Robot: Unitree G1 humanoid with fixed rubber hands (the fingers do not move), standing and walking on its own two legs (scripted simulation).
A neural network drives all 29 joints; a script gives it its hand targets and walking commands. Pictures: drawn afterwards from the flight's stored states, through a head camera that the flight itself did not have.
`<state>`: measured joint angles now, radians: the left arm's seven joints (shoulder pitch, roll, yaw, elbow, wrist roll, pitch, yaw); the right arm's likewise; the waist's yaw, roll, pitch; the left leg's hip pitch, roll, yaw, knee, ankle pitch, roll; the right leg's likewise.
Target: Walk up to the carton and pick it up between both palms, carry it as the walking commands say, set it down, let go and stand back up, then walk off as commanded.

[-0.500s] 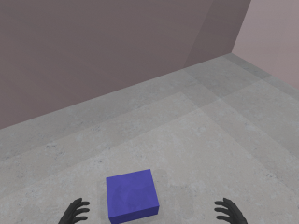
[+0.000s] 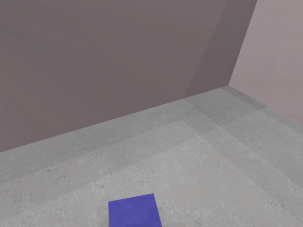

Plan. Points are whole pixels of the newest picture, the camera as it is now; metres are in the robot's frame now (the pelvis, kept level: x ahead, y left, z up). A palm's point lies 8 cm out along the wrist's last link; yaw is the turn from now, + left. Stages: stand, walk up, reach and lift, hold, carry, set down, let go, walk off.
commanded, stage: stand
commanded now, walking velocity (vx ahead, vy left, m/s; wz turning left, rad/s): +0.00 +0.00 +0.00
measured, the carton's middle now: (134, 222) +0.47 +0.07 -0.69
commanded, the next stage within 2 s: walk off in 1.52 s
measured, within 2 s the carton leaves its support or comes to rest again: neither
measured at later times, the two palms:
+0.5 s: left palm out of the picture +0.02 +0.29 -0.12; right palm out of the picture +0.03 -0.28 -0.10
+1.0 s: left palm out of the picture +0.02 +0.27 -0.12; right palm out of the picture +0.02 -0.29 -0.11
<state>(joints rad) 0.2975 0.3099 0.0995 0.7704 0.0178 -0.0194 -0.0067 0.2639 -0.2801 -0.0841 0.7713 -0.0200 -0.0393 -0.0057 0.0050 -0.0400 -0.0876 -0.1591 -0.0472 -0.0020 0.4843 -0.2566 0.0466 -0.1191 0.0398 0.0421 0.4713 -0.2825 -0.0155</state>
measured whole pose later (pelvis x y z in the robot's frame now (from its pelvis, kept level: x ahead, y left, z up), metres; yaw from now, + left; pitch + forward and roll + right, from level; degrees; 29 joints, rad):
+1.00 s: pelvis -0.04 +0.00 +0.00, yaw +0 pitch -4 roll +0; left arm 0.27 0.31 0.03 0.97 0.00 -0.03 0.01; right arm 0.27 -0.29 -0.03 0.98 -0.01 -0.03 -0.01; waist 0.00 -0.02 -0.03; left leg -0.19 -0.04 -0.02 0.42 -0.17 0.03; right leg -0.15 0.05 0.06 0.42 -0.19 -0.02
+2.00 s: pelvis -0.03 -0.01 +0.00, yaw -4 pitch -2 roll +1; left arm 0.24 0.28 0.00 1.01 0.01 0.03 0.00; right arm 0.21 -0.26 0.00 1.00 -0.01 0.03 -0.03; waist 0.02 -0.02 0.01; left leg -0.23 -0.02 0.02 0.45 -0.19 0.02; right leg -0.23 0.07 0.11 0.49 -0.22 -0.03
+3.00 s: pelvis -0.04 -0.01 +0.00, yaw -35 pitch -1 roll +0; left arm 0.19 0.24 0.06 0.93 0.02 0.03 0.00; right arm 0.20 -0.28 -0.03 0.91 -0.01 0.05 -0.02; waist 0.01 0.01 0.10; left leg -0.40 0.10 0.07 1.06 -0.56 -0.06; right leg -0.27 0.02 0.01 0.55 -0.26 -0.03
